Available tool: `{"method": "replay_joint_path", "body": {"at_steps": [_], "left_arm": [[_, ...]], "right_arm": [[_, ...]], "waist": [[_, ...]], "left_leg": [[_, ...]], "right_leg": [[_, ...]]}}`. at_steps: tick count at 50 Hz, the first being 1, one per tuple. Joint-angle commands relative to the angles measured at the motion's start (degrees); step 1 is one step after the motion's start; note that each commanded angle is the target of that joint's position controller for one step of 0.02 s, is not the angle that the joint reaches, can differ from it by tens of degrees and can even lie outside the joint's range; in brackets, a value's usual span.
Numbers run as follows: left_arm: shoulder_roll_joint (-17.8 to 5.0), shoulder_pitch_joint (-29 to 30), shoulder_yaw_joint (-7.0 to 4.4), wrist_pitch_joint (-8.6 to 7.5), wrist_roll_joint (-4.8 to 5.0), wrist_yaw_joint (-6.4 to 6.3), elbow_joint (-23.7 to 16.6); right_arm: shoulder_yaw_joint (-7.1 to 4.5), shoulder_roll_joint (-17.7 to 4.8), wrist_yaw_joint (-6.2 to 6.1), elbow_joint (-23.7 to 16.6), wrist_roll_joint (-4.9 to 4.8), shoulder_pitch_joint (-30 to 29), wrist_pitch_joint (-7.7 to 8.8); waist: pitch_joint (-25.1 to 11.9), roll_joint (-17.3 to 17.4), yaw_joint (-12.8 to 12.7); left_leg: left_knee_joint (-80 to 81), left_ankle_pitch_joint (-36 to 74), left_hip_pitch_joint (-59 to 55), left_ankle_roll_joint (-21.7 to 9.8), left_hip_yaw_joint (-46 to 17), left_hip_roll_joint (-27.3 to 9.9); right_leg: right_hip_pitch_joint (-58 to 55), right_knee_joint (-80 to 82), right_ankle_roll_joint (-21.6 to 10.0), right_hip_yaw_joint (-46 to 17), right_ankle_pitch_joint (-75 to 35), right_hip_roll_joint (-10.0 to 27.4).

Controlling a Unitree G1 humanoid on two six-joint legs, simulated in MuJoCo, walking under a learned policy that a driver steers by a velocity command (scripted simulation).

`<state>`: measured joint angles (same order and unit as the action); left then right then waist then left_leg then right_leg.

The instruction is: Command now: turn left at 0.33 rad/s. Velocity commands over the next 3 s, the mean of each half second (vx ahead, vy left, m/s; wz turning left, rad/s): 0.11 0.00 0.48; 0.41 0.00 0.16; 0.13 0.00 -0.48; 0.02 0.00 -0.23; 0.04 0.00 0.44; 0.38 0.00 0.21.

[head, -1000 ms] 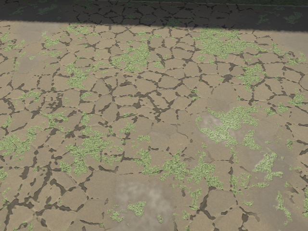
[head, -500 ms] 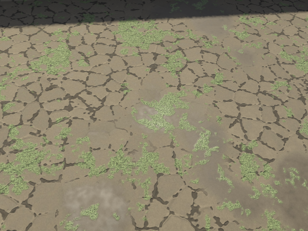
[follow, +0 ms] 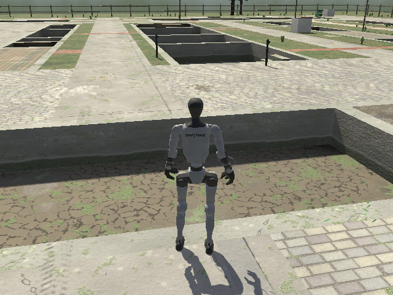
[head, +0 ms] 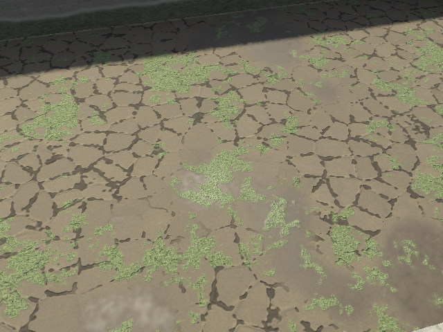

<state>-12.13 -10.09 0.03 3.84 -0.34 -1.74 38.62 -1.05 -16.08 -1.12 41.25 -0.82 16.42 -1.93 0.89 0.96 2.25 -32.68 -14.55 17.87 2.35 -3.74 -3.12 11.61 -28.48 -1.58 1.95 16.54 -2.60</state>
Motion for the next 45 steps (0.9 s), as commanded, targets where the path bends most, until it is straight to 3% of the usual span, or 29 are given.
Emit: {"method": "replay_joint_path", "body": {"at_steps": [1, 5, 7, 8, 9, 10, 11, 13, 14, 15, 17, 18, 19, 20, 21, 22, 24, 27, 30, 34, 37, 38, 39, 40, 41, 42, 43, 44, 45], "left_arm": [[-9.1, 0.0, -3.58, 0.34, 0.3, -0.95, -2.9], [-8.7, 0.3, -4.23, 0.19, 0.21, -1.26, -2.5], [-7.5, 0.6, -4.08, -0.47, -0.01, -1.42, -2.9], [-7.1, 2.2, -3.94, -0.98, 0.14, -1.39, -3.6], [-6.9, 3.8, -3.86, -1.78, 0.2, -1.23, -4.4], [-6.5, 5.7, -3.52, -2.75, 0.45, -0.66, -5.2], [-7.6, 4.5, -3.9, -3.42, 0.95, -0.27, -4.5], [-9.6, 2.2, -4.11, -3.9, 0.65, -0.02, -3.2], [-8.5, 5.6, -3.3, -2.65, -0.19, 0.58, -5.1], [-6.9, 6.2, -2.77, -1.7, -0.14, 0.94, -5.4], [-6.2, 3.5, -2.43, -0.22, -0.12, 1.52, -6.0], [-5.5, -0.3, -2.21, -0.13, -0.28, 1.65, -5.3], [-5.6, -5.2, -2.32, -0.35, -0.64, 1.09, -4.0], [-10.0, -10.3, -3.0, -1.19, -1.63, 0.53, -4.0], [-18.7, -12.6, -5.36, -1.95, -1.87, 0.65, -3.8], [-17.9, -9.8, -5.59, -2.45, -2.14, 0.42, -3.9], [-11.8, -1.6, -3.5, -3.39, -1.8, 0.56, -5.9], [-8.2, -2.6, -2.32, -4.48, -1.37, 0.83, -5.5], [-8.3, -7.6, -2.62, -4.98, -0.59, 1.06, -3.9], [-10.3, -12.4, -3.68, -5.08, -0.85, 1.15, -1.8], [-10.0, -12.2, -3.57, -4.2, -1.04, 0.74, -1.4], [-10.5, -11.1, -3.69, -3.65, -0.72, 0.73, -1.5], [-10.4, -9.7, -3.63, -3.25, 0.16, 0.65, -1.4], [-9.0, -8.8, -3.22, -3.53, 1.05, 0.79, -1.7], [-3.9, -8.7, -1.29, -4.3, 2.14, 1.5, -5.6], [-8.2, -4.4, -2.89, -3.8, 1.24, 0.56, -6.1], [-9.6, -1.9, -3.65, -3.57, 1.48, 0.27, -6.3], [-8.3, -0.8, -3.51, -3.48, 1.36, 0.54, -6.4], [-7.2, -2.4, -3.41, -3.12, 0.97, 0.6, -5.8]], "right_arm": [[-1.84, -6.1, -0.06, -6.2, -0.35, -0.7, 0.11], [-2.68, -6.9, -0.16, -8.6, -0.12, 0.6, -1.16], [-3.03, -8.7, -0.74, -10.6, 0.42, -0.5, -1.77], [-3.36, -10.3, -1.1, -11.6, 0.91, 0.3, -2.09], [-3.81, -11.8, -1.48, -11.7, 1.06, 2.1, -2.34], [-4.04, -12.5, -1.83, -11.9, 1.81, 4.6, -1.93], [-4.21, -12.8, -2.1, -12.4, 1.66, 4.1, -1.23], [-4.14, -12.0, -2.59, -13.4, 0.02, 0.6, -1.65], [-4.33, -9.2, -1.19, -11.6, 1.21, -2.5, -1.68], [-4.3, -8.6, -0.2, -11.2, 1.43, -3.2, -1.84], [-4.89, -8.9, 0.75, -10.8, 1.21, -4.8, -2.24], [-5.11, -9.0, 0.82, -11.4, 0.4, -7.6, -2.65], [-5.17, -8.3, 0.36, -12.0, -0.6, -9.7, -2.66], [-4.31, -4.0, -0.24, -12.8, -1.32, -9.7, -2.4], [-4.12, -3.9, -0.75, -15.1, -0.38, -13.6, -2.24], [-4.83, -6.4, -0.98, -14.3, 0.93, -14.4, -2.06], [-5.41, -6.9, -0.33, -10.9, 1.12, -9.9, -1.82], [-5.23, -5.9, 0.83, -8.7, 1.74, -7.3, -2.89], [-3.88, -3.6, 1.18, -9.6, 1.76, -10.4, -3.9], [-2.2, -1.5, 1.1, -11.1, 1.64, -14.8, -3.11], [-0.81, 0.1, 1.18, -11.6, 0.94, -16.1, -2.29], [-0.65, 0.1, 1.12, -10.8, 0.33, -14.0, -1.65], [-0.48, 0.9, 0.86, -8.5, 0.53, -7.6, -0.89], [-1.23, -1.6, 0.3, -6.0, 1.79, 0.6, 0.05], [-3.15, -9.8, -0.15, -5.5, 1.96, 5.0, 0.56], [-4.08, -11.3, -0.16, -4.0, 0.42, 8.3, 0.35], [-3.15, -8.6, -0.41, -4.4, 0.9, 5.6, 0.62], [-1.96, -4.9, -0.43, -5.0, 1.61, 1.4, 1.05], [-1.09, -2.7, -0.46, -5.5, 1.65, -1.9, 1.64]], "waist": [[-1.6, -3.6, -1.7], [-2.3, -0.7, -1.9], [-1.4, 6.7, -2.7], [-1.6, 11.3, -1.7], [-2.4, 14.9, -0.1], [-5.1, 14.4, 1.9], [-7.5, 10.8, 1.1], [-9.4, 4.9, -0.7], [-9.6, 4.6, -1.1], [-9.5, 6.3, -0.5], [-7.8, 10.3, -1.1], [-6.6, 10.2, -3.8], [-5.4, 6.8, -6.7], [-5.7, -6.5, -8.6], [-0.9, -14.9, -9.7], [1.8, -11.1, -7.4], [1.9, -9.2, -1.8], [-1.1, -9.7, -1.1], [-0.5, -8.1, -2.7], [-0.9, -8.9, -5.5], [-2.7, -9.9, -6.1], [-3.2, -9.4, -4.6], [-4.7, -7.7, -1.2], [-7.9, -2.6, 2.6], [-13.8, 15.3, 3.9], [-10.8, 13.9, 7.9], [-5.4, 9.0, 6.3], [-2.8, 4.6, 3.2], [-2.1, 4.6, 0.2]], "left_leg": [[-1.6, 3.2, 5.4, -3.0, -0.5, 0.8], [-1.5, 9.8, 5.6, -5.4, -4.0, 0.6], [4.6, 12.2, 6.8, -9.1, -12.7, -2.3], [9.2, 14.0, 5.4, -12.7, -20.3, -5.2], [12.6, 15.3, -1.8, -16.7, -27.9, -8.8], [13.9, 16.7, -8.6, -19.9, -33.9, -12.4], [11.3, 19.3, -12.2, -20.6, -33.7, -13.4], [9.4, 15.7, -12.5, -17.1, -27.7, -10.4], [9.7, 12.8, -10.5, -13.8, -19.3, -4.5], [9.5, 6.5, -6.8, -12.1, -16.6, -0.9], [11.0, -5.7, -0.1, -11.6, -18.1, 1.1], [10.8, -11.7, 5.2, -10.8, -19.6, 1.7], [8.3, -19.3, 13.6, -8.9, -19.9, 3.5], [-6.6, -22.4, 21.7, -6.3, -13.1, 9.7], [-16.8, -17.6, 30.6, -4.9, -8.9, 15.1], [-21.9, -13.7, 31.4, -5.0, -11.8, 11.3], [-27.1, -7.0, 27.4, -3.9, -8.7, 10.0], [-33.5, -2.6, 21.9, -2.6, -3.2, 8.6], [-29.2, 0.2, 22.6, -2.1, -1.9, 7.2], [-17.5, -5.0, 18.2, -3.2, 1.7, 6.3], [-8.8, -10.7, 9.8, -4.1, 6.4, 6.2], [-4.3, -7.2, 4.1, -4.5, 7.2, 6.4], [2.9, -1.8, -6.2, -5.4, 7.3, 7.2], [5.1, 0.3, -18.7, -7.1, -0.1, 3.4], [7.7, 4.5, -29.7, -12.4, -20.3, -12.8], [11.5, 8.1, -23.5, -16.5, -27.2, -17.6], [11.2, 9.6, -18.7, -17.0, -23.1, -17.4], [11.0, 11.2, -13.3, -15.7, -17.8, -16.0], [11.4, 12.1, -9.4, -13.5, -13.2, -13.6]], "right_leg": [[-2.7, 5.5, -5.9, -9.3, -13.1, 12.0], [-0.3, 0.1, -4.5, -4.4, -7.9, 10.3], [2.2, -7.8, -1.2, 0.6, -3.3, 5.2], [5.2, -14.8, 0.9, 2.3, 0.5, 1.1], [14.0, -21.5, 2.3, 0.2, 13.1, -1.7], [21.7, -31.7, 2.5, -6.7, 21.5, -1.6], [25.4, -38.7, 2.8, -10.8, 21.4, -0.2], [24.7, -34.7, 3.7, -11.2, 16.7, 2.1], [21.1, -23.6, 3.7, -5.0, 10.7, 1.6], [14.8, -18.2, 3.7, -1.9, 8.7, -0.6], [7.1, -10.9, 3.2, 0.1, 9.2, -3.0], [1.2, -4.2, 2.1, -0.3, 4.1, -2.7], [-7.3, 1.1, 1.1, -2.0, 1.3, -0.7], [-12.6, 8.8, 0.2, -17.0, 14.0, 12.9], [-6.4, 15.9, -0.5, -32.4, 20.5, 22.6], [-2.0, 15.7, -2.3, -35.5, 22.2, 24.2], [1.0, 12.9, -3.3, -24.1, 12.8, 18.3], [2.0, 10.3, -5.2, -12.8, -4.5, 14.6], [-1.3, 7.7, -5.8, -9.7, -12.3, 15.2], [-3.7, 4.3, -7.3, -7.7, -20.7, 16.5], [-1.9, 2.7, -8.3, -7.8, -21.0, 15.8], [0.3, 1.8, -8.3, -8.4, -21.1, 15.5], [4.0, -2.1, -7.2, -7.5, -22.2, 14.0], [10.9, -13.6, -4.8, -4.4, -21.5, 10.3], [25.6, -30.0, -0.9, 1.9, 5.9, 1.7], [31.6, -37.5, -0.5, -6.4, 15.2, -1.9], [33.2, -43.1, -0.1, -11.1, 13.3, -2.2], [32.4, -45.4, 0.5, -10.8, 11.2, -1.6], [30.0, -43.5, 1.0, -10.6, 8.6, -0.6]]}}
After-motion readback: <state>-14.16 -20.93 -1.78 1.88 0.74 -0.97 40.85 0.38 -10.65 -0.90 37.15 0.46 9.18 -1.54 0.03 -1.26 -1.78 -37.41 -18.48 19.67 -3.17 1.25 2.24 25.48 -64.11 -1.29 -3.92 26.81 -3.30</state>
